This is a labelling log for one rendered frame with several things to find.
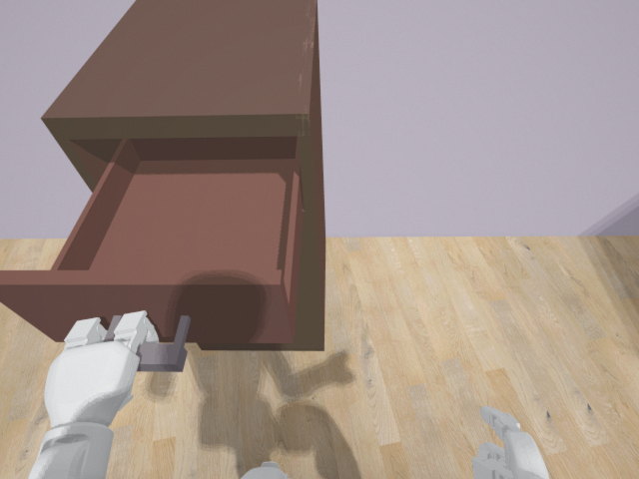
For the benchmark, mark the robot left forearm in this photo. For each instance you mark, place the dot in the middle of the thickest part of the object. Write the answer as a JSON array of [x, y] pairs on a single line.
[[78, 450]]

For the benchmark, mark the left robot hand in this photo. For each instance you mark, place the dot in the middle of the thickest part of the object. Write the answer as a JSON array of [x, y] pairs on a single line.
[[91, 380]]

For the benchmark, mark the right robot hand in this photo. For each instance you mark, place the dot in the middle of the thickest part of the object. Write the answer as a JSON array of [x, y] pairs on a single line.
[[520, 456]]

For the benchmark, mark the cabinet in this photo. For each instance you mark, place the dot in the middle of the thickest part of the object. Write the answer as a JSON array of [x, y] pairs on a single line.
[[209, 69]]

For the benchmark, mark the robot left shin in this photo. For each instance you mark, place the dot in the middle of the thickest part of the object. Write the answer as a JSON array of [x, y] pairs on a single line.
[[271, 464]]

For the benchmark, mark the handle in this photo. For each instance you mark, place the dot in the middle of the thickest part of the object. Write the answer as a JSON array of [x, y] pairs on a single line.
[[159, 357]]

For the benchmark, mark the drawer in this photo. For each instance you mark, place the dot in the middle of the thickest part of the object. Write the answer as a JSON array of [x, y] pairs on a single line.
[[205, 227]]

